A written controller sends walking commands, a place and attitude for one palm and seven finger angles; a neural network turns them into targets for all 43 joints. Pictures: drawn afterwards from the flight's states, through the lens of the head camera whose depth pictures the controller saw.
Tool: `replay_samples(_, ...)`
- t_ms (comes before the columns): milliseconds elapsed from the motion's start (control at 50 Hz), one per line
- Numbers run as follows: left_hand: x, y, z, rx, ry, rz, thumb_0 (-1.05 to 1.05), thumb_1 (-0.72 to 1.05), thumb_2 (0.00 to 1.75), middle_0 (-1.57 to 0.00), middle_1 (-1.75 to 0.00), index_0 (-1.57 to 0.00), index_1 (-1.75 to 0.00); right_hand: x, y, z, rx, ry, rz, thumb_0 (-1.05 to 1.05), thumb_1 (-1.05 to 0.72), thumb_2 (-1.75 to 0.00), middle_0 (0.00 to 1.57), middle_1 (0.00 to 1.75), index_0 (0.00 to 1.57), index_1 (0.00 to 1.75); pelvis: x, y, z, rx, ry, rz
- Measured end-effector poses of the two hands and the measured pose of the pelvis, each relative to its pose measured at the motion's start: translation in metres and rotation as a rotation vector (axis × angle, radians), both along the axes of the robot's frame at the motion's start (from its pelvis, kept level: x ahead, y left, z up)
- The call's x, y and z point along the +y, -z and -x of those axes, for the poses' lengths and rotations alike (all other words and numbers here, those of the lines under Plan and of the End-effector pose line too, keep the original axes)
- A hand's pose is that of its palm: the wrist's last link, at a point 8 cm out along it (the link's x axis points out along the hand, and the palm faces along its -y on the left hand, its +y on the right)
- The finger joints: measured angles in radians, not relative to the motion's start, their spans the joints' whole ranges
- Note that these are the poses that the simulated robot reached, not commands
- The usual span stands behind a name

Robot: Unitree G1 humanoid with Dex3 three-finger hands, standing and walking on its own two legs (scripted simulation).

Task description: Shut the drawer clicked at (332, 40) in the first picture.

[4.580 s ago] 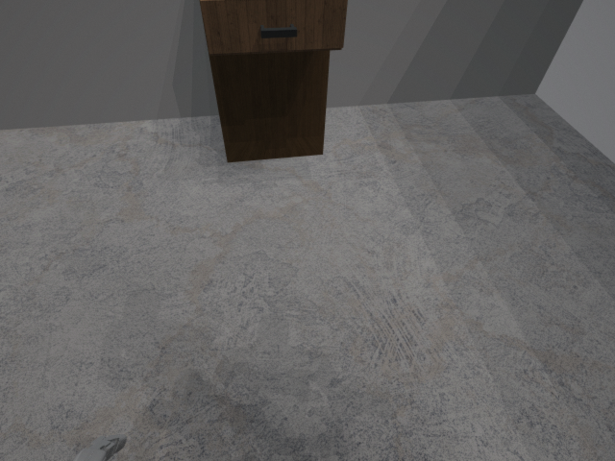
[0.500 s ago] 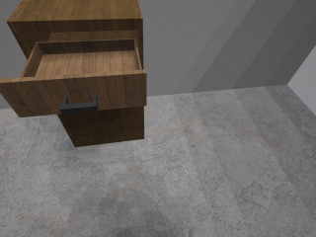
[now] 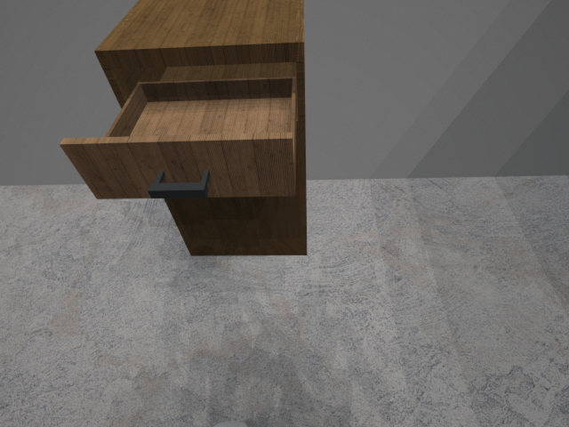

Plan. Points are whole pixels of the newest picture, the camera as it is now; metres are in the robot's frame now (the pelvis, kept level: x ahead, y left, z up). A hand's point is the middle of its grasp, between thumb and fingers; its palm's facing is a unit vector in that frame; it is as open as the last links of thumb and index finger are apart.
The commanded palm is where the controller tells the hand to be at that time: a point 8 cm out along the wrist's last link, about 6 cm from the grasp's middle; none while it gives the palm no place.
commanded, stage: take the last steps up to it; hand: left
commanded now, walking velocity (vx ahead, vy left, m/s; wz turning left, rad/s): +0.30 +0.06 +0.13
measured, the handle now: (181, 182) +0.56 +0.25 -0.01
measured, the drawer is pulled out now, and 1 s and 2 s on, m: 0.30 0.30 0.30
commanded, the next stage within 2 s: come to a stop and stand still in 0.94 s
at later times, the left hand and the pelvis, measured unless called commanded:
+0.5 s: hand out of the picture +0.04 +0.25 -0.18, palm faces +0.12 -0.98 -0.16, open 7.4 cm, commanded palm none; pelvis +0.06 +0.07 +0.00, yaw +3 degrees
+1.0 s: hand (186, 350) +0.28 +0.22 -0.17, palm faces +0.08 -0.97 -0.23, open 7.1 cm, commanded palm none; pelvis +0.22 +0.03 -0.01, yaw +3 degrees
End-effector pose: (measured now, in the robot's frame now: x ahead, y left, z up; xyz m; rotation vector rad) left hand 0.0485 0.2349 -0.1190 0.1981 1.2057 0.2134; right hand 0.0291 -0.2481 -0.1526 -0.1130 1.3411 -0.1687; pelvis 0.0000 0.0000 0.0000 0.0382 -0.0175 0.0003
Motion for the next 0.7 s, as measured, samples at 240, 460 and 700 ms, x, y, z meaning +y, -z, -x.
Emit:
replay_samples(240,0.042,0.027,0.132,0.284,-0.192,0.081,0.00,0.91,0.90,-0.21,-0.30,-0.20,-0.30,0.055,-0.022,-0.076,-0.164,-0.166,0.042,0.00,-0.91,-0.90,0.19,0.30,0.20,0.30,0.043,0.006,-0.008,0.005,-0.043,0.048)
replay_samples(460,0.068,0.032,0.050,0.216,-0.121,0.130,0.01,0.91,0.90,-0.20,-0.30,-0.20,-0.29,0.091,-0.022,-0.028,-0.017,-0.074,0.059,-0.01,-0.94,-0.90,0.20,0.30,0.20,0.30,0.074,-0.001,-0.046,-0.015,-0.049,0.040)
replay_samples(700,0.052,0.027,-0.160,-0.003,0.047,0.077,0.00,0.92,0.90,-0.20,-0.30,-0.20,-0.29,0.106,-0.005,0.021,0.289,0.083,-0.040,0.00,-0.91,-0.90,0.20,0.30,0.20,0.30,0.056,0.013,-0.127,-0.001,-0.024,0.018)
